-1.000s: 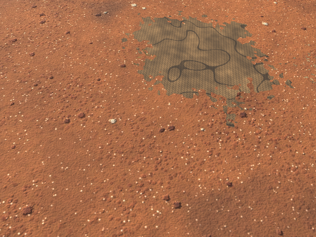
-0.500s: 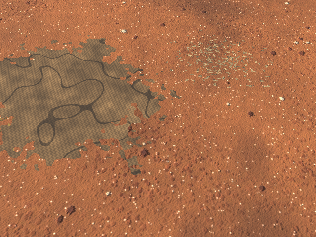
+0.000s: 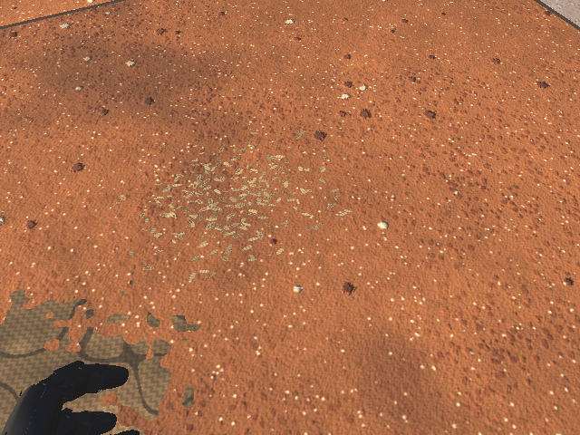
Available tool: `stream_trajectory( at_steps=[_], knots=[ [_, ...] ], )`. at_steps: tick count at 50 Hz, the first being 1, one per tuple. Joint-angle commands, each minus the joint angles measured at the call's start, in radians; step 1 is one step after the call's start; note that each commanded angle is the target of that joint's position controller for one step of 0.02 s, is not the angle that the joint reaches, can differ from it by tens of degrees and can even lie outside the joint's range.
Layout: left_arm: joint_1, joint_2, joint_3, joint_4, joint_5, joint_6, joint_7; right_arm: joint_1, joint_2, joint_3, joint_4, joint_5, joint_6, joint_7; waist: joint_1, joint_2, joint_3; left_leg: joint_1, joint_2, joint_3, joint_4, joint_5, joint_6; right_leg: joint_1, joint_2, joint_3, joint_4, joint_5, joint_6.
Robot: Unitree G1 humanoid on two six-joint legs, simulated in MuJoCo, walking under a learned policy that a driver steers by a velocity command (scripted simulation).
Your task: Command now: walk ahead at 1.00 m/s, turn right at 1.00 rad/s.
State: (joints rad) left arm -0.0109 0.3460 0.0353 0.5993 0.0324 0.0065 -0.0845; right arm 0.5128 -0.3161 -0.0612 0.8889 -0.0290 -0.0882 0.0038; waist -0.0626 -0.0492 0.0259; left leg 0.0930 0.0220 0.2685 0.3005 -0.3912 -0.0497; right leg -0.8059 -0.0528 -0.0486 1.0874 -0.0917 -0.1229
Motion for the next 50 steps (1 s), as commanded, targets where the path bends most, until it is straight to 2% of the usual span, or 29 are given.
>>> stream_trajectory(
  at_steps=[1,4,6,7,8,9,10,11,12,15,18,20,23,24,26,27,28,29,31,36,39,41,42,44,46,47,48,49,50],
  knots=[
    [-0.090,-0.017,-0.025,-0.080,0.001,-0.011,-0.021,-0.106,-0.089,-0.005,-0.071,0.000,-0.029,-0.006,0.072,0.074,0.146,-0.182,0.188,0.027,-0.193,0.732,0.064,0.147,0.024,-0.103,-0.226,0.073,-0.040],
    [0.045,0.034,-0.002,-0.028,-0.006,-0.019,-0.004,-0.075,-0.189,-0.025,-0.078,0.005,0.000,-0.025,0.164,0.137,0.015,-0.040,0.229,0.045,0.070,1.426,0.056,0.372,0.142,-0.170,-0.294,-0.007,-0.084],
    [0.416,0.108,0.042,0.080,-0.010,-0.024,0.026,-0.159,-0.232,-0.038,-0.115,-0.002,0.034,-0.030,0.337,0.160,-0.161,-0.144,0.266,0.000,0.541,1.472,0.080,0.767,0.183,-0.097,-0.336,-0.093,-0.137],
    [0.516,0.142,0.074,0.136,-0.018,-0.024,0.052,-0.177,-0.202,-0.037,-0.122,-0.009,0.043,-0.020,0.346,0.076,-0.189,-0.352,0.188,-0.014,0.885,0.909,0.068,0.998,0.160,0.006,-0.427,-0.123,-0.163],
    [0.411,0.219,0.094,0.121,-0.036,-0.012,0.072,-0.172,-0.058,-0.002,-0.168,-0.028,0.042,-0.003,0.210,-0.160,-0.107,-0.660,0.013,-0.031,1.256,-0.077,0.042,1.037,0.001,0.303,-0.425,-0.051,-0.201],
    [0.395,0.296,0.104,0.067,-0.004,0.001,0.071,-0.154,-0.084,0.000,-0.296,0.001,0.020,-0.003,0.158,-0.160,-0.303,-0.944,-0.046,-0.251,1.408,-0.138,0.013,1.284,-0.164,0.812,-0.640,-0.143,-0.396],
    [0.436,0.258,0.110,0.076,-0.004,0.001,0.083,-0.244,-0.119,0.006,-0.310,-0.002,-0.009,-0.002,0.190,-0.001,-0.252,-1.004,0.009,-0.343,1.322,-0.046,0.017,1.213,-0.191,0.907,-0.799,-0.278,-0.370],
    [0.409,0.207,0.100,0.103,-0.007,-0.010,0.092,-0.272,-0.122,0.011,-0.302,0.000,-0.021,-0.003,0.146,0.082,-0.090,-0.990,0.048,-0.347,1.206,0.004,0.020,1.043,-0.164,0.837,-0.838,-0.256,-0.333],
    [0.379,0.182,0.092,0.116,-0.009,-0.029,0.098,-0.300,-0.112,0.016,-0.295,-0.015,-0.016,-0.006,0.097,0.139,-0.015,-0.921,0.074,-0.344,1.124,-0.006,0.009,0.887,-0.116,0.745,-0.837,-0.149,-0.304],
    [0.321,0.118,0.059,0.116,-0.020,-0.075,0.101,-0.268,-0.094,0.022,-0.283,-0.048,0.042,-0.002,0.007,0.146,0.031,-0.745,0.124,-0.338,0.913,-0.085,-0.033,0.586,-0.013,0.550,-0.846,0.003,-0.270],
    [0.307,0.126,0.065,0.121,-0.016,-0.099,0.089,-0.459,-0.030,0.050,-0.369,-0.025,0.047,0.014,0.038,0.101,0.084,-0.596,0.111,-0.290,0.604,0.176,-0.042,0.379,0.076,0.458,-0.903,0.040,-0.222],
    [0.325,0.141,0.075,0.134,-0.026,-0.102,0.076,-0.495,-0.014,0.057,-0.378,-0.002,0.043,0.019,0.071,0.064,0.055,-0.448,0.067,-0.270,0.434,0.407,-0.022,0.360,0.099,0.430,-0.901,0.142,-0.172],
    [0.377,0.162,0.084,0.156,-0.036,-0.096,0.071,-0.489,-0.064,0.041,-0.375,0.007,0.040,0.009,0.095,0.030,0.006,-0.355,0.014,-0.276,0.299,0.427,0.010,0.527,0.067,0.470,-0.803,0.339,-0.118],
    [0.383,0.179,0.089,0.161,-0.033,-0.092,0.074,-0.427,-0.099,0.026,-0.356,0.006,0.038,-0.001,0.069,0.031,-0.042,-0.288,-0.017,-0.279,0.278,0.360,0.019,0.592,0.070,0.473,-0.696,0.479,-0.092],
    [0.311,0.214,0.094,0.151,-0.020,-0.095,0.068,-0.079,-0.188,-0.019,-0.275,0.005,0.030,-0.031,-0.140,0.053,-0.215,0.089,-0.002,-0.281,0.287,0.197,0.039,0.505,0.116,0.420,-0.241,0.540,-0.035],
    [0.274,0.065,0.056,0.115,-0.014,-0.108,0.071,0.126,-0.257,-0.044,-0.235,-0.025,0.024,-0.051,-0.193,0.214,-0.326,0.299,0.228,-0.519,0.250,-0.141,0.063,0.327,0.190,0.341,0.139,-0.018,-0.024],
    [0.403,-0.024,0.021,0.053,-0.059,-0.105,0.077,0.007,-0.319,-0.051,-0.258,-0.050,0.023,-0.042,-0.031,0.510,-0.421,0.364,0.493,-1.125,-0.020,-0.336,0.143,0.093,0.241,0.230,0.350,-0.423,0.003],
    [0.349,0.056,0.021,0.084,-0.023,-0.086,0.088,-0.143,-0.220,-0.048,-0.286,-0.036,0.031,-0.035,-0.019,0.345,-0.276,0.209,0.453,-1.158,-0.067,-0.541,0.179,-0.003,0.134,0.193,0.399,-0.293,-0.009],
    [0.233,0.081,0.032,0.086,0.005,-0.061,0.059,-0.212,-0.095,-0.018,-0.264,-0.028,0.036,-0.025,-0.007,0.112,-0.074,-0.035,0.351,-0.788,-0.042,-0.269,0.163,0.025,0.042,0.148,0.310,-0.187,0.002],
    [0.096,-0.025,-0.003,-0.016,0.008,-0.012,0.008,-0.124,-0.031,0.003,-0.132,0.007,-0.008,0.005,0.049,0.124,0.039,-0.177,0.282,-0.346,-0.102,0.262,0.098,-0.011,-0.030,0.121,0.229,-0.114,0.010],
    [0.005,-0.012,-0.012,-0.070,0.000,-0.008,-0.003,-0.167,-0.050,0.003,-0.115,0.003,-0.026,0.004,0.087,0.128,0.080,-0.224,0.230,-0.136,-0.156,0.463,0.082,0.027,-0.023,0.062,0.047,0.021,0.009],
    [-0.085,-0.010,-0.019,-0.091,0.004,-0.009,-0.019,-0.111,-0.066,0.001,-0.084,0.003,-0.028,-0.003,0.062,0.084,0.125,-0.199,0.192,-0.043,-0.192,0.593,0.067,0.076,0.004,-0.043,-0.132,0.067,-0.014],
    [-0.081,-0.020,-0.023,-0.075,-0.006,-0.007,-0.022,-0.100,-0.071,-0.001,-0.075,0.001,-0.023,-0.007,0.056,0.084,0.098,-0.180,0.149,0.012,-0.190,0.750,0.048,0.165,0.051,-0.093,-0.183,0.077,-0.036],
    [-0.075,-0.010,-0.021,-0.076,-0.002,-0.011,-0.019,-0.059,-0.139,-0.011,-0.073,0.003,-0.018,-0.019,0.092,0.122,0.092,-0.096,0.203,0.034,-0.064,1.283,0.033,0.239,0.100,-0.162,-0.264,0.024,-0.067],
    [0.090,0.048,0.003,-0.020,-0.002,-0.015,0.004,-0.082,-0.200,-0.027,-0.085,0.003,0.011,-0.032,0.194,0.164,-0.017,-0.048,0.236,0.023,0.164,1.472,0.039,0.436,0.154,-0.152,-0.303,-0.043,-0.094],
    [0.289,0.090,0.027,0.037,-0.003,-0.019,0.016,-0.130,-0.222,-0.033,-0.103,0.000,0.027,-0.036,0.288,0.178,-0.104,-0.098,0.259,0.001,0.397,1.523,0.059,0.642,0.175,-0.118,-0.317,-0.070,-0.120],
    [0.508,0.133,0.060,0.116,-0.008,-0.025,0.038,-0.180,-0.218,-0.034,-0.129,-0.004,0.039,-0.030,0.365,0.139,-0.193,-0.270,0.242,-0.016,0.724,1.308,0.068,0.942,0.174,-0.030,-0.417,-0.081,-0.155],
    [0.443,0.183,0.093,0.127,-0.035,-0.012,0.066,-0.192,-0.149,-0.024,-0.150,-0.010,0.040,-0.011,0.282,-0.077,-0.144,-0.558,0.043,-0.021,1.096,0.236,0.046,1.086,0.077,0.164,-0.492,-0.149,-0.180],
    [0.340,0.284,0.101,0.060,0.007,0.001,0.066,-0.098,-0.089,-0.001,-0.266,0.007,0.026,-0.010,0.137,-0.184,-0.279,-0.893,-0.031,-0.167,1.394,-0.118,0.011,1.309,-0.182,0.694,-0.589,-0.083,-0.358]
  ],
)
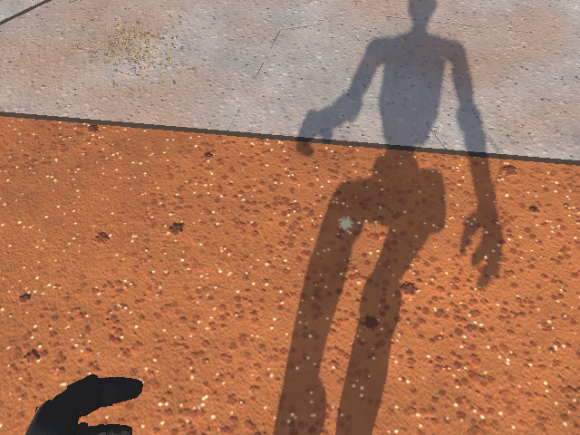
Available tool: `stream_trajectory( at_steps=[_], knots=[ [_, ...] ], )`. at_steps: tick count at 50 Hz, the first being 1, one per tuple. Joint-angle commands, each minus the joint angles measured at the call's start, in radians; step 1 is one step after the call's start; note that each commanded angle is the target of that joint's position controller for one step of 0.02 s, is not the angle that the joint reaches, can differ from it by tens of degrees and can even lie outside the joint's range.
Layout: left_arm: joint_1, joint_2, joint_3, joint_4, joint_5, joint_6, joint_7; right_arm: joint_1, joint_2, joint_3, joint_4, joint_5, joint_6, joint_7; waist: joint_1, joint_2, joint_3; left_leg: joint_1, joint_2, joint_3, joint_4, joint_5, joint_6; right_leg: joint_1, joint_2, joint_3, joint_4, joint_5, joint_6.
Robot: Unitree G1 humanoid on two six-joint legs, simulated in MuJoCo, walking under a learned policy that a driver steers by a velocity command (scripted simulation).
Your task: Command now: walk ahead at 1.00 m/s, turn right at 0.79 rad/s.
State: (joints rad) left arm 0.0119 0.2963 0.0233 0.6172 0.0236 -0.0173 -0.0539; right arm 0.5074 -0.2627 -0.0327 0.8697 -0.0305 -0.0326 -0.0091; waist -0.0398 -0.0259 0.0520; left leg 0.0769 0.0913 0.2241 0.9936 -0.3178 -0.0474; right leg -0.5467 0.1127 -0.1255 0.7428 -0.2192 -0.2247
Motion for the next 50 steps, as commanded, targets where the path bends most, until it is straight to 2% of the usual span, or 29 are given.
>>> stream_trajectory(
  at_steps=[1,3,6,10,14,17,19,20,21,22,23,24,25,27,29,30,32,33,36,38,39,40,41,42,43,44,45,48,50],
  knots=[
    [0.404,0.287,0.110,0.035,0.016,0.030,0.055,-0.188,-0.180,-0.024,-0.270,0.012,-0.054,0.003,0.183,-0.026,-0.357,-0.950,-0.070,-0.263,0.677,-0.106,0.018,1.030,-0.373,0.888,-0.405,-0.078,-0.263],
    [0.355,0.194,0.088,0.100,0.006,-0.005,0.073,-0.221,-0.160,-0.010,-0.248,0.004,-0.061,0.003,0.082,0.119,-0.076,-0.892,0.027,-0.264,0.446,-0.034,0.028,0.674,-0.334,0.742,-0.495,-0.031,-0.179],
    [0.300,0.110,0.048,0.119,-0.005,-0.061,0.079,-0.181,-0.123,0.004,-0.215,-0.036,-0.010,0.021,-0.014,0.120,-0.014,-0.706,0.081,-0.269,0.258,-0.072,0.004,0.364,-0.229,0.551,-0.530,0.100,-0.129],
    [0.346,0.116,0.050,0.160,-0.015,-0.095,0.055,-0.419,-0.064,0.031,-0.300,-0.014,-0.012,0.045,0.040,0.058,0.080,-0.679,0.083,-0.199,-0.122,0.206,0.013,0.246,-0.129,0.370,-0.628,0.253,-0.078],
    [0.428,0.136,0.054,0.210,-0.037,-0.114,0.042,-0.511,-0.069,0.029,-0.307,0.014,-0.022,0.053,0.103,0.051,0.056,-0.538,-0.001,-0.142,-0.369,0.528,0.081,0.378,-0.162,0.323,-0.697,0.508,-0.016],
    [0.449,0.197,0.064,0.238,-0.015,-0.107,0.055,-0.475,-0.125,0.005,-0.301,0.001,-0.025,0.038,0.068,-0.010,-0.029,-0.466,-0.096,-0.119,-0.431,0.369,0.130,0.607,-0.209,0.294,-0.514,0.985,0.029],
    [0.413,0.236,0.072,0.249,0.017,-0.085,0.068,-0.184,-0.192,-0.031,-0.218,0.007,-0.023,0.012,-0.092,-0.049,-0.178,-0.187,-0.140,-0.136,-0.426,0.199,0.155,0.605,-0.225,0.275,-0.145,1.138,0.061],
    [0.354,0.210,0.065,0.239,0.030,-0.080,0.071,0.037,-0.237,-0.053,-0.157,0.000,-0.018,-0.009,-0.210,-0.040,-0.253,0.062,-0.066,-0.194,-0.392,0.101,0.178,0.426,-0.184,0.250,0.154,0.977,0.070],
    [0.473,0.048,0.028,0.195,-0.016,-0.088,0.063,0.104,-0.349,-0.088,-0.143,-0.043,-0.022,-0.016,-0.125,0.264,-0.387,0.349,0.243,-0.677,-0.436,-0.167,0.315,0.061,-0.024,0.185,0.675,0.231,0.125],
    [0.461,0.066,0.019,0.190,-0.015,-0.105,0.055,0.074,-0.293,-0.079,-0.136,-0.020,-0.019,0.010,-0.113,0.296,-0.461,0.370,0.299,-1.095,-0.672,-0.264,0.346,-0.100,0.059,0.285,0.779,-0.209,0.107],
    [0.354,0.091,0.022,0.172,-0.015,-0.102,0.061,-0.066,-0.225,-0.070,-0.146,-0.014,-0.023,0.017,-0.070,0.186,-0.242,0.217,0.273,-0.948,-0.699,-0.308,0.333,-0.205,-0.043,0.286,0.777,-0.116,0.095],
    [0.297,0.102,0.016,0.166,-0.008,-0.097,0.054,-0.128,-0.150,-0.055,-0.147,-0.009,-0.029,0.022,-0.047,0.037,-0.150,0.054,0.254,-0.794,-0.716,-0.249,0.312,-0.184,-0.101,0.266,0.712,-0.050,0.094],
    [0.266,0.083,0.011,0.159,-0.001,-0.087,0.045,-0.154,-0.119,-0.045,-0.135,-0.017,-0.034,0.022,-0.019,-0.003,-0.086,-0.074,0.220,-0.685,-0.744,-0.183,0.282,-0.152,-0.131,0.258,0.658,-0.047,0.094],
    [0.282,0.036,0.000,0.157,0.011,-0.049,0.028,-0.156,-0.070,-0.022,-0.095,-0.015,-0.052,0.022,0.043,0.023,0.007,-0.264,0.189,-0.521,-0.810,-0.018,0.244,-0.087,-0.157,0.257,0.605,-0.060,0.115],
    [0.236,0.018,-0.004,0.132,0.007,-0.025,0.026,-0.164,-0.089,-0.022,-0.067,0.007,-0.083,0.033,0.075,0.037,0.087,-0.337,0.182,-0.334,-0.842,0.487,0.225,-0.101,-0.160,0.223,0.512,-0.057,0.144],
    [0.197,0.017,-0.005,0.107,0.008,-0.024,0.025,-0.183,-0.096,-0.022,-0.064,0.010,-0.094,0.038,0.085,0.060,0.093,-0.347,0.150,-0.230,-0.836,0.720,0.202,-0.095,-0.155,0.188,0.413,-0.001,0.154],
    [0.157,0.001,-0.012,0.081,0.003,-0.033,0.008,-0.258,-0.090,-0.018,-0.071,0.023,-0.103,0.039,0.106,0.101,0.072,-0.379,0.056,-0.045,-0.818,0.831,0.153,0.009,-0.138,0.104,0.135,0.183,0.160],
    [0.174,0.024,0.006,0.093,-0.081,-0.049,0.017,-0.346,-0.133,-0.030,-0.133,0.036,-0.108,0.003,0.082,0.188,0.032,-0.353,0.007,-0.011,-0.797,0.767,0.131,0.048,-0.130,0.091,0.048,0.276,0.187],
    [0.146,0.053,0.032,0.053,-0.046,-0.056,-0.004,-0.260,-0.222,-0.051,-0.129,0.053,-0.094,-0.050,0.074,0.130,-0.084,-0.222,0.040,-0.016,-0.670,0.907,0.092,0.211,-0.055,0.035,-0.138,0.451,0.186],
    [0.328,0.120,0.076,0.084,-0.045,-0.041,-0.007,-0.296,-0.249,-0.065,-0.159,0.062,-0.056,-0.062,0.157,0.156,-0.166,-0.199,0.055,-0.022,-0.440,1.049,0.065,0.392,0.001,0.013,-0.132,0.370,0.154],
    [0.479,0.174,0.109,0.120,-0.047,-0.028,0.001,-0.337,-0.233,-0.063,-0.179,0.064,-0.042,-0.060,0.232,0.136,-0.215,-0.258,0.051,-0.035,-0.227,1.003,0.050,0.552,0.004,0.045,-0.144,0.377,0.113],
    [0.533,0.188,0.119,0.137,-0.053,-0.016,0.022,-0.352,-0.169,-0.049,-0.184,0.064,-0.039,-0.044,0.245,-0.004,-0.168,-0.386,-0.039,-0.050,0.081,0.412,0.001,0.640,-0.049,0.144,-0.244,0.455,0.064],
    [0.452,0.218,0.113,0.103,-0.032,-0.012,0.041,-0.314,-0.030,-0.014,-0.219,0.009,-0.045,-0.020,0.131,-0.325,-0.120,-0.637,-0.206,-0.085,0.495,-0.373,-0.034,0.693,-0.163,0.391,-0.169,1.006,-0.026],
    [0.355,0.286,0.110,0.015,0.033,-0.037,0.033,-0.088,-0.058,0.003,-0.259,0.041,-0.061,-0.002,0.022,-0.299,-0.455,-0.786,-0.249,-0.349,0.731,-0.375,-0.040,0.895,-0.450,0.935,-0.305,0.845,-0.302],
    [0.242,0.251,0.119,-0.061,0.009,-0.030,0.025,-0.154,-0.172,-0.014,-0.255,0.040,-0.068,0.001,0.059,-0.068,-0.494,-0.771,-0.178,-0.405,0.658,-0.261,-0.001,0.834,-0.420,0.966,-0.397,0.422,-0.273],
    [0.227,0.187,0.104,-0.057,-0.040,-0.030,0.024,-0.258,-0.197,-0.026,-0.279,0.038,-0.065,-0.002,0.050,0.073,-0.348,-0.801,-0.134,-0.405,0.508,-0.175,0.021,0.685,-0.342,0.889,-0.446,0.022,-0.207],
    [0.215,0.147,0.089,-0.050,-0.073,-0.033,0.024,-0.308,-0.183,-0.028,-0.283,0.026,-0.055,-0.013,0.027,0.144,-0.279,-0.772,-0.089,-0.400,0.390,-0.118,0.028,0.563,-0.285,0.861,-0.496,-0.254,-0.146],
    [0.175,0.145,0.092,-0.058,-0.057,-0.029,0.049,-0.379,-0.170,-0.033,-0.312,0.018,-0.043,-0.012,0.002,0.019,-0.103,-0.676,-0.072,-0.386,0.139,-0.033,0.020,0.310,-0.160,0.763,-0.578,-0.344,-0.099],
    [0.215,0.143,0.095,-0.049,-0.057,-0.024,0.070,-0.435,-0.127,-0.026,-0.315,0.006,-0.055,-0.011,0.032,0.033,-0.093,-0.642,-0.078,-0.364,0.002,0.010,0.003,0.270,-0.119,0.684,-0.546,-0.210,-0.085]
  ],
)
Over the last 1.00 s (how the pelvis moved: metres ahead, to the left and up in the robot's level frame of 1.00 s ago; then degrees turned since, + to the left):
0.87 -0.29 -0.03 -58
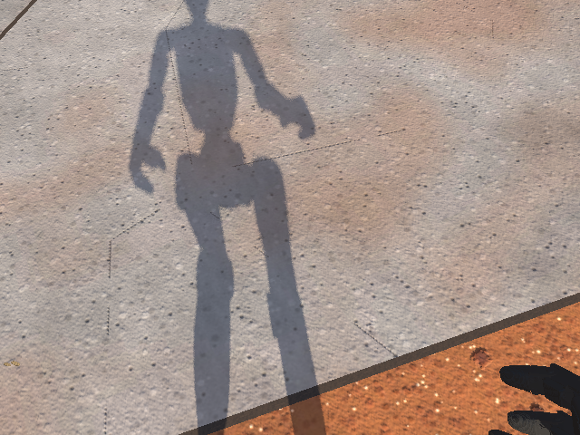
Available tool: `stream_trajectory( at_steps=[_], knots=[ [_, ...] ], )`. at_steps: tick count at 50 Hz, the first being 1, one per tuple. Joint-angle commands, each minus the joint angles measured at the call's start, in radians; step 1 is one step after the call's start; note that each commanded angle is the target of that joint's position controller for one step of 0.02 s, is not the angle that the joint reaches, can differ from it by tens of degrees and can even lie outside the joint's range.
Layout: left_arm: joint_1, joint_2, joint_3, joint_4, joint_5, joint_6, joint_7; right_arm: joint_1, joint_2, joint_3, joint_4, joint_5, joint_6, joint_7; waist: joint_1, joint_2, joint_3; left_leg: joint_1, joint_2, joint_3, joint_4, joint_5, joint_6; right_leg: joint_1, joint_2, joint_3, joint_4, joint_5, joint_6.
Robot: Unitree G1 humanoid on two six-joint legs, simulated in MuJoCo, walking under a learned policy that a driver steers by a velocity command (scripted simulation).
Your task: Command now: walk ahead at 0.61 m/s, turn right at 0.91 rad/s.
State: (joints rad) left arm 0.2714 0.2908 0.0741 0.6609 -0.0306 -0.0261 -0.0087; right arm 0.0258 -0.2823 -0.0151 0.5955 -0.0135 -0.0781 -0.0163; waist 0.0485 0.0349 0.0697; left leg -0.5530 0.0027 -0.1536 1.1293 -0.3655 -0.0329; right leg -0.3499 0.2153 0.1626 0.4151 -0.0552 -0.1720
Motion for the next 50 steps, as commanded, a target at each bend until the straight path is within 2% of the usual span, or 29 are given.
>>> stream_trajectory(
  at_steps=[1,2,4,8,10,11,12,13,14,15,16,17,20,25,30,32,33,34,35,36,37,38,39,40,41,43,44,47,50],
  knots=[
    [0.020,0.205,0.050,-0.026,0.067,-0.002,0.017,0.119,-0.070,-0.011,-0.010,-0.075,0.050,0.010,-0.056,-0.092,-0.113,0.008,0.064,0.084,-0.162,0.079,-0.031,0.058,-0.202,0.293,-0.174,-0.227,-0.117],
    [0.037,0.179,0.048,-0.031,0.070,0.003,0.006,0.097,-0.059,-0.009,-0.020,-0.071,0.073,0.014,-0.034,-0.098,-0.111,0.027,0.055,0.097,-0.204,0.102,-0.040,0.032,-0.176,0.292,-0.157,-0.222,-0.111],
    [0.049,0.164,0.043,-0.040,0.061,0.009,-0.016,0.006,-0.069,-0.006,-0.053,-0.041,0.082,0.016,0.007,-0.129,-0.088,0.043,0.033,0.104,-0.303,0.142,-0.056,-0.001,-0.166,0.350,-0.180,-0.322,-0.096],
    [0.041,0.198,0.057,-0.049,0.059,0.009,-0.032,-0.072,-0.106,-0.019,-0.072,-0.012,0.054,0.013,0.042,-0.130,-0.083,0.091,-0.005,0.072,-0.493,0.171,-0.050,0.056,-0.197,0.454,-0.150,-0.426,-0.083],
    [-0.009,0.198,0.058,-0.059,0.058,0.005,-0.033,-0.017,-0.115,-0.027,-0.055,0.003,0.040,0.008,0.003,-0.121,-0.091,0.245,-0.024,0.058,-0.586,0.154,-0.032,0.008,-0.198,0.476,-0.097,-0.452,-0.058],
    [-0.047,0.195,0.056,-0.065,0.057,0.003,-0.032,0.060,-0.124,-0.036,-0.031,0.009,0.034,0.002,-0.052,-0.100,-0.097,0.383,-0.027,0.064,-0.644,0.165,-0.020,-0.062,-0.186,0.463,-0.036,-0.473,-0.033],
    [-0.061,0.163,0.046,-0.066,0.054,-0.004,-0.028,0.159,-0.158,-0.051,-0.002,0.005,0.026,-0.007,-0.107,-0.050,-0.110,0.561,0.007,0.053,-0.676,0.135,-0.006,-0.180,-0.149,0.413,0.076,-0.513,0.003],
    [-0.055,0.093,0.025,-0.072,0.042,-0.022,-0.023,0.282,-0.230,-0.074,0.015,-0.013,0.015,-0.022,-0.164,0.090,-0.163,0.744,0.177,-0.105,-0.740,-0.053,0.026,-0.314,-0.068,0.267,0.335,-0.585,0.050],
    [-0.107,0.045,0.001,-0.120,0.020,-0.035,-0.021,0.360,-0.315,-0.090,0.010,-0.037,0.017,-0.029,-0.197,0.242,-0.222,0.838,0.388,-0.482,-0.907,-0.438,0.069,-0.476,0.014,0.071,0.580,-0.556,0.081],
    [-0.082,0.081,-0.003,-0.121,0.034,-0.030,-0.014,0.287,-0.298,-0.097,0.013,-0.041,0.019,-0.021,-0.129,0.219,-0.179,0.765,0.443,-0.657,-0.942,-0.540,0.117,-0.574,-0.092,0.028,0.720,-0.407,0.082],
    [-0.110,0.131,0.007,-0.101,0.058,-0.017,-0.016,0.256,-0.214,-0.080,0.001,-0.030,0.024,-0.014,-0.121,0.095,-0.118,0.694,0.406,-0.533,-0.904,-0.476,0.101,-0.574,-0.153,-0.001,0.786,-0.319,0.087],
    [-0.123,0.133,0.010,-0.091,0.075,-0.010,-0.031,0.269,-0.175,-0.068,0.011,-0.023,0.025,-0.009,-0.118,0.036,-0.083,0.634,0.340,-0.356,-0.892,-0.335,0.074,-0.549,-0.172,-0.011,0.790,-0.270,0.096],
    [-0.136,0.095,-0.002,-0.084,0.080,0.012,-0.072,0.347,-0.144,-0.056,0.072,-0.014,0.012,0.000,-0.113,0.082,-0.046,0.587,0.234,-0.062,-0.924,-0.017,0.032,-0.543,-0.237,-0.074,0.854,-0.163,0.109],
    [-0.271,0.072,-0.023,-0.124,0.065,0.022,-0.084,0.424,-0.093,-0.044,0.139,-0.015,-0.016,0.022,-0.113,0.065,0.027,0.543,0.203,0.182,-0.968,0.346,0.016,-0.563,-0.246,-0.130,0.823,-0.020,0.101],
    [-0.449,0.030,-0.058,-0.172,0.066,0.023,-0.107,0.533,-0.105,-0.044,0.224,-0.023,-0.020,0.002,-0.131,0.047,0.095,0.626,0.192,0.359,-0.979,0.760,-0.012,-0.499,-0.225,-0.312,0.526,-0.048,0.047],
    [-0.427,0.026,-0.066,-0.162,0.063,0.024,-0.100,0.522,-0.143,-0.049,0.232,-0.020,-0.016,-0.014,-0.079,0.072,0.047,0.616,0.199,0.424,-0.888,1.274,-0.027,-0.290,-0.148,-0.397,0.408,-0.085,-0.001],
    [-0.378,0.046,-0.059,-0.147,0.065,0.027,-0.092,0.523,-0.180,-0.057,0.239,-0.018,-0.009,-0.028,-0.036,0.103,0.005,0.637,0.226,0.427,-0.800,1.476,-0.026,-0.199,-0.115,-0.407,0.386,-0.122,-0.016],
    [-0.256,0.084,-0.044,-0.112,0.066,0.029,-0.082,0.499,-0.216,-0.066,0.237,-0.020,0.004,-0.038,0.039,0.121,-0.060,0.637,0.255,0.420,-0.644,1.592,-0.021,-0.067,-0.090,-0.388,0.370,-0.169,-0.038],
    [-0.062,0.130,-0.021,-0.052,0.064,0.027,-0.069,0.449,-0.242,-0.072,0.220,-0.021,0.015,-0.041,0.131,0.133,-0.141,0.567,0.283,0.396,-0.421,1.617,-0.004,0.139,-0.078,-0.340,0.351,-0.211,-0.073],
    [0.187,0.187,0.015,0.027,0.060,0.016,-0.046,0.382,-0.247,-0.074,0.191,-0.024,0.022,-0.030,0.234,0.106,-0.235,0.373,0.276,0.382,-0.089,1.392,0.019,0.464,-0.092,-0.238,0.241,-0.197,-0.121],
    [0.147,0.224,0.040,0.055,0.036,0.016,-0.016,0.381,-0.152,-0.057,0.179,-0.041,0.020,-0.003,0.144,-0.065,-0.213,0.077,0.122,0.366,0.228,0.243,0.038,0.647,-0.199,-0.077,0.205,-0.258,-0.142],
    [0.084,0.333,0.061,0.006,0.054,0.036,-0.010,0.371,-0.114,-0.044,0.048,-0.019,0.005,0.002,0.059,-0.242,-0.318,-0.291,-0.006,0.263,0.549,-0.154,-0.015,0.884,-0.435,0.464,0.101,-0.236,-0.318],
    [0.165,0.306,0.063,0.002,0.058,0.041,0.004,0.256,-0.168,-0.044,0.003,-0.013,-0.021,0.005,0.119,-0.054,-0.334,-0.395,0.028,0.100,0.528,-0.055,-0.008,0.863,-0.459,0.586,-0.059,-0.275,-0.328],
    [0.143,0.270,0.057,0.034,0.052,0.032,0.014,0.230,-0.161,-0.035,-0.003,-0.012,-0.035,0.007,0.076,0.005,-0.181,-0.396,0.071,0.084,0.411,-0.016,-0.001,0.709,-0.451,0.540,-0.143,-0.263,-0.291],
    [0.103,0.226,0.046,0.047,0.054,0.019,0.019,0.247,-0.163,-0.034,0.015,-0.019,-0.033,0.007,0.002,0.066,-0.058,-0.326,0.103,0.095,0.302,-0.013,-0.005,0.514,-0.409,0.453,-0.175,-0.186,-0.249],
    [0.026,0.180,0.022,0.041,0.050,-0.014,0.033,0.296,-0.148,-0.029,0.035,-0.060,0.011,0.014,-0.099,0.070,0.012,-0.195,0.143,0.090,0.192,-0.075,-0.038,0.268,-0.312,0.306,-0.181,-0.073,-0.218],
    [0.013,0.163,0.013,0.039,0.042,-0.028,0.028,0.287,-0.138,-0.028,0.025,-0.067,0.030,0.019,-0.118,0.051,0.025,-0.142,0.154,0.101,0.113,-0.106,-0.050,0.159,-0.275,0.267,-0.201,-0.082,-0.208],
    [-0.003,0.178,0.018,0.046,0.044,-0.059,0.014,0.101,-0.086,-0.006,-0.060,-0.047,0.039,0.035,-0.098,-0.019,0.087,0.002,0.140,0.159,-0.177,0.108,-0.066,-0.090,-0.184,0.202,-0.255,-0.030,-0.174],
    [0.053,0.199,0.031,0.073,0.031,-0.068,-0.002,0.032,-0.062,0.005,-0.075,-0.016,0.031,0.041,-0.040,-0.056,0.033,0.216,0.073,0.178,-0.415,0.419,-0.031,-0.087,-0.179,0.194,-0.247,0.195,-0.111]
  ],
)
Over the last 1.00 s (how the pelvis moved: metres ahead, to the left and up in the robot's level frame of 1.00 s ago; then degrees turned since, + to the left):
0.83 -0.05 0.04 -31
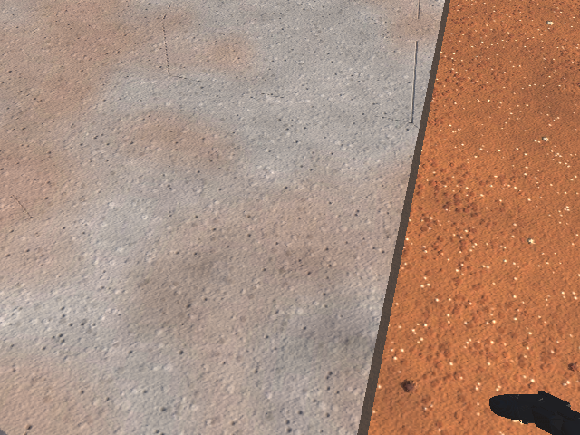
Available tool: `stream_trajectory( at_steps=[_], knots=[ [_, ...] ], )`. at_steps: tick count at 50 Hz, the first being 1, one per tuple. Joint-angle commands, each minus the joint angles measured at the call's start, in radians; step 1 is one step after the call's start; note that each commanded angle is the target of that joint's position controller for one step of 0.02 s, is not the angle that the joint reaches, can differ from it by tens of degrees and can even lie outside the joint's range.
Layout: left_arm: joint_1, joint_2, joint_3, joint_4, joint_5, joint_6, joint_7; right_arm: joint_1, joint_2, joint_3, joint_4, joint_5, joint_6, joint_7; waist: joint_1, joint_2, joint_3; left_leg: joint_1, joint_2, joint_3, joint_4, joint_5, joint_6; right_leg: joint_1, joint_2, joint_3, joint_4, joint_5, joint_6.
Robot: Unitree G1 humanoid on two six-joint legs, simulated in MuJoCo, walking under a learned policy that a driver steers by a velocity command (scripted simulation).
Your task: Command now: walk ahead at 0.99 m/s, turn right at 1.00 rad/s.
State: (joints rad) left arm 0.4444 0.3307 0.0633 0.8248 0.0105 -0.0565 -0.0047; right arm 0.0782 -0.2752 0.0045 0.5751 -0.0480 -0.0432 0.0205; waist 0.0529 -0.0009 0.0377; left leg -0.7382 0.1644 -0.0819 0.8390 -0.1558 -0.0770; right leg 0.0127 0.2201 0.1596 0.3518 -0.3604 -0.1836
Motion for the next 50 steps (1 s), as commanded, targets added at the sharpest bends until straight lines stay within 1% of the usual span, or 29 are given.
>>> stream_trajectory(
  at_steps=[1,3,4,5,6,7,8,9,10,13,15,18,21,24,26,27,28,29,30,32,35,38,40,43,46,47,48,49,50],
  knots=[
    [-0.097,0.167,0.046,-0.081,-0.014,-0.036,-0.008,-0.035,-0.082,-0.019,-0.057,0.023,-0.004,0.002,-0.027,-0.031,0.047,0.418,-0.107,0.107,-0.171,0.224,0.027,-0.377,-0.199,0.212,-0.163,0.575,-0.086],
    [-0.076,0.193,0.053,-0.068,-0.014,-0.031,-0.002,0.020,-0.136,-0.038,-0.040,0.022,-0.005,-0.012,-0.046,-0.030,-0.027,0.503,-0.159,0.094,-0.256,0.142,0.052,-0.210,-0.204,0.224,-0.003,0.835,-0.039],
    [-0.085,0.225,0.059,-0.066,-0.007,-0.028,-0.002,0.138,-0.183,-0.059,-0.012,0.025,-0.009,-0.025,-0.111,-0.027,-0.115,0.637,-0.184,0.091,-0.254,0.052,0.061,-0.178,-0.206,0.222,0.177,0.938,-0.011],
    [-0.145,0.246,0.062,-0.076,-0.001,-0.031,-0.006,0.344,-0.221,-0.081,0.033,0.027,-0.012,-0.043,-0.246,-0.021,-0.210,0.870,-0.160,0.088,-0.259,0.000,0.069,-0.263,-0.182,0.201,0.431,0.918,0.017],
    [-0.188,0.140,0.035,-0.104,0.006,-0.045,-0.006,0.560,-0.296,-0.110,0.074,0.002,-0.015,-0.066,-0.328,0.073,-0.329,1.101,0.017,-0.079,-0.266,-0.294,0.095,-0.422,-0.118,0.132,0.786,0.566,0.035],
    [-0.104,-0.005,-0.005,-0.166,-0.035,-0.041,-0.001,0.519,-0.362,-0.118,0.072,-0.039,-0.019,-0.061,-0.204,0.381,-0.425,1.218,0.318,-0.612,-0.478,-0.531,0.155,-0.681,-0.035,0.030,1.065,-0.164,0.056],
    [-0.130,0.072,-0.008,-0.164,-0.011,-0.032,0.009,0.381,-0.299,-0.120,0.053,-0.022,-0.014,-0.049,-0.169,0.347,-0.353,1.109,0.306,-0.763,-0.572,-0.667,0.187,-0.784,-0.118,-0.014,1.121,-0.048,0.039],
    [-0.193,0.111,0.001,-0.148,0.009,-0.016,0.003,0.284,-0.196,-0.098,0.041,-0.012,-0.011,-0.045,-0.157,0.209,-0.211,0.970,0.260,-0.576,-0.559,-0.654,0.188,-0.803,-0.194,-0.040,1.090,0.047,0.040],
    [-0.233,0.107,0.000,-0.146,0.021,-0.003,-0.012,0.263,-0.147,-0.087,0.059,-0.009,-0.009,-0.039,-0.147,0.098,-0.122,0.854,0.218,-0.426,-0.554,-0.492,0.184,-0.790,-0.230,-0.062,1.060,0.080,0.047],
    [-0.303,0.016,-0.019,-0.195,0.026,0.039,-0.054,0.320,-0.090,-0.067,0.153,0.005,-0.029,-0.027,-0.096,0.088,0.003,0.679,0.171,-0.139,-0.604,-0.204,0.148,-0.794,-0.295,-0.073,1.028,0.064,0.064],
    [-0.366,-0.011,-0.033,-0.245,0.025,0.055,-0.066,0.308,-0.078,-0.064,0.182,0.023,-0.051,-0.011,-0.064,0.084,0.039,0.637,0.160,0.011,-0.652,-0.033,0.127,-0.823,-0.313,-0.090,0.982,0.122,0.067],
    [-0.422,-0.002,-0.039,-0.289,0.017,0.063,-0.079,0.241,-0.098,-0.067,0.192,0.020,-0.071,-0.012,-0.012,0.095,0.071,0.576,0.095,0.236,-0.708,0.154,0.112,-0.773,-0.308,-0.142,0.809,0.275,0.067],
    [-0.532,-0.002,-0.049,-0.316,0.024,0.058,-0.097,0.295,-0.137,-0.075,0.228,0.022,-0.072,-0.021,-0.032,0.037,0.137,0.619,0.060,0.371,-0.747,0.394,0.104,-0.675,-0.272,-0.285,0.526,0.339,0.021],
    [-0.403,0.029,-0.032,-0.259,0.025,0.040,-0.082,0.326,-0.225,-0.094,0.219,0.032,-0.045,-0.037,0.040,0.068,0.025,0.750,0.072,0.394,-0.473,1.098,0.097,-0.450,-0.136,-0.372,0.420,0.292,-0.008],
    [-0.015,0.092,0.012,-0.136,0.023,0.027,-0.051,0.257,-0.266,-0.108,0.188,0.041,-0.018,-0.040,0.208,0.071,-0.177,0.652,0.104,0.348,0.035,1.105,0.092,-0.024,-0.085,-0.293,0.323,0.332,-0.049],
    [0.009,0.125,0.037,-0.094,0.020,0.031,-0.017,0.267,-0.214,-0.102,0.186,0.040,-0.016,-0.027,0.168,-0.030,-0.175,0.448,0.004,0.329,0.330,0.356,0.058,0.154,-0.127,-0.180,0.252,0.384,-0.052],
    [-0.065,0.240,0.064,-0.130,0.009,0.042,-0.001,0.340,-0.090,-0.077,0.143,0.018,-0.006,-0.018,0.036,-0.232,-0.157,0.165,-0.144,0.316,0.753,-0.484,0.016,0.268,-0.345,0.118,0.366,1.047,-0.105],
    [-0.081,0.334,0.091,-0.223,-0.040,0.034,-0.019,0.275,-0.141,-0.068,0.000,0.049,-0.077,-0.041,0.045,-0.201,-0.492,-0.030,-0.237,-0.013,0.876,-0.465,-0.001,0.542,-0.490,0.615,0.107,0.682,-0.327],
    [-0.126,0.307,0.098,-0.242,-0.036,0.024,-0.022,0.171,-0.183,-0.071,-0.021,0.069,-0.111,-0.054,0.053,0.005,-0.475,-0.065,-0.193,-0.084,0.805,-0.378,0.013,0.472,-0.499,0.673,-0.007,0.474,-0.301],
    [-0.267,0.196,0.071,-0.257,-0.055,-0.012,-0.030,0.149,-0.180,-0.078,0.002,0.062,-0.107,-0.076,-0.067,0.214,-0.212,-0.025,-0.123,-0.089,0.637,-0.296,0.004,0.132,-0.423,0.547,-0.045,0.495,-0.221],
    [-0.328,0.116,0.054,-0.249,-0.051,-0.009,-0.010,0.145,-0.177,-0.097,-0.010,0.035,-0.066,-0.069,-0.136,0.125,-0.071,0.137,-0.084,-0.060,0.414,-0.271,-0.021,-0.240,-0.301,0.294,-0.045,0.807,-0.166],
    [-0.278,0.127,0.068,-0.215,-0.056,0.030,0.035,0.002,-0.074,-0.070,-0.071,0.012,-0.060,-0.061,-0.098,0.061,-0.085,0.204,-0.180,0.025,0.107,-0.124,-0.025,-0.361,-0.152,0.173,0.034,0.936,-0.078],
    [-0.254,0.127,0.077,-0.207,-0.063,0.071,0.060,-0.040,-0.062,-0.068,-0.078,0.026,-0.057,-0.054,-0.064,0.019,-0.154,0.322,-0.261,0.049,-0.107,0.057,-0.022,-0.389,-0.094,0.159,0.087,0.852,0.015],
    [-0.216,0.096,0.073,-0.191,-0.062,0.101,0.076,-0.115,-0.076,-0.082,-0.104,0.053,-0.056,-0.039,-0.029,-0.070,-0.153,0.456,-0.317,0.026,-0.300,0.211,-0.020,-0.416,-0.076,0.247,0.140,0.571,0.103],
    [-0.289,0.046,0.057,-0.227,-0.049,0.090,0.064,0.004,-0.118,-0.105,-0.071,0.044,-0.059,-0.047,-0.116,-0.096,-0.186,0.626,-0.221,-0.057,-0.500,0.393,0.029,-0.349,-0.045,0.263,0.403,0.359,0.150],
    [-0.249,-0.024,0.032,-0.243,-0.024,0.090,0.051,0.106,-0.123,-0.101,-0.051,0.025,-0.054,-0.059,-0.122,0.024,-0.321,0.885,-0.007,-0.195,-0.428,0.659,0.122,-0.442,-0.011,0.171,0.677,-0.111,0.183],
    [-0.109,-0.018,0.026,-0.249,-0.018,0.084,0.036,0.150,-0.124,-0.089,-0.080,-0.011,-0.039,-0.064,-0.068,0.187,-0.446,1.082,0.256,-0.477,-0.308,1.072,0.310,-0.602,0.050,0.148,0.928,-0.490,0.219],
    [0.003,0.099,0.042,-0.256,-0.039,0.078,0.005,0.097,-0.174,-0.111,-0.066,0.018,-0.030,-0.059,0.007,0.294,-0.539,1.063,0.439,-0.709,-0.354,0.758,0.447,-0.674,-0.079,0.123,1.128,-0.376,0.249],
    [-0.109,0.177,0.066,-0.229,-0.050,0.092,0.004,0.025,-0.110,-0.105,-0.105,0.017,-0.023,-0.070,-0.044,0.170,-0.434,0.942,0.317,-0.605,-0.403,0.443,0.428,-0.694,-0.155,0.060,1.182,-0.250,0.279]
  ],
)
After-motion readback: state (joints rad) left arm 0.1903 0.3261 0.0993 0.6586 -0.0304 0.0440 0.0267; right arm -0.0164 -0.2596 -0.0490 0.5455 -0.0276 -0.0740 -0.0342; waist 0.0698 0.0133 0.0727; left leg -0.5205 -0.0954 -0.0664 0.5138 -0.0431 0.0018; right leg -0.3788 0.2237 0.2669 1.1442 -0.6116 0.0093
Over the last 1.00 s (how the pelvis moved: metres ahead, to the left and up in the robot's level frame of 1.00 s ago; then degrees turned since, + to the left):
0.64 -0.21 -0.01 -56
